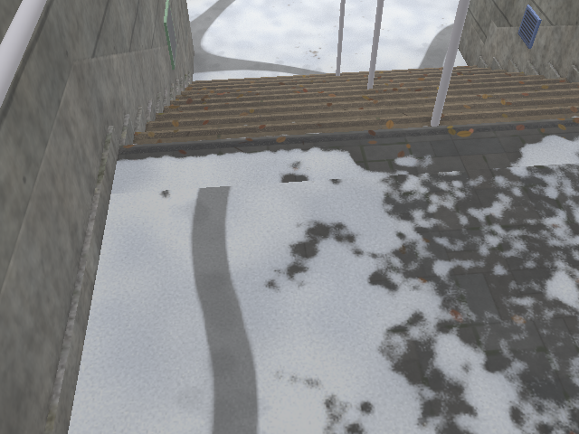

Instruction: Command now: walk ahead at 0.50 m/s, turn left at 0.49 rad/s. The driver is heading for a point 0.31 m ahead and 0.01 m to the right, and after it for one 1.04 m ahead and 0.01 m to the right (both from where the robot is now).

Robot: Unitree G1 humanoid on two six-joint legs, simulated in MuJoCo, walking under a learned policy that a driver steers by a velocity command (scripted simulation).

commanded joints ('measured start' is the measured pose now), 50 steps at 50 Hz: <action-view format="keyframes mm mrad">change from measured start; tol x64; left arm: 1 -104 5 -27 -79 20 2 7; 50 65 -6 55 -87 -124 33 78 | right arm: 1 252 -76 -6 35 -1 -30 -35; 50 -361 -274 -110 -198 87 51 -96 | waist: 1 -70 33 67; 50 161 99 28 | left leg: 1 265 259 -480 14 211 240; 9 -154 124 -490 294 -23 141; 14 -1179 48 -118 1539 -343 -115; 26 -570 241 -84 -52 1087 -46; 34 -282 215 13 -406 660 -86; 38 1002 537 -157 30 1716 145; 42 611 611 -366 -264 578 229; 50 -20 412 40 -458 465 26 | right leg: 1 -320 11 88 -190 89 84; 9 504 87 -28 -713 -53 36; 13 1643 -398 302 -324 1002 -499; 19 238 -72 -32 -715 -158 -212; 34 746 -56 147 -321 -238 -175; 38 -73 190 78 974 -1051 16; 50 170 -19 23 -203 -38 47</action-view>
